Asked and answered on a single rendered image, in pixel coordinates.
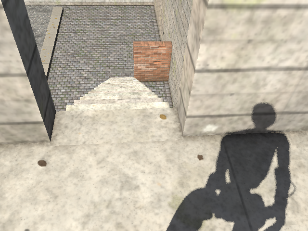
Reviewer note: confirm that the stairs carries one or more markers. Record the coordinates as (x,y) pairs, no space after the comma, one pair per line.
(118,93)

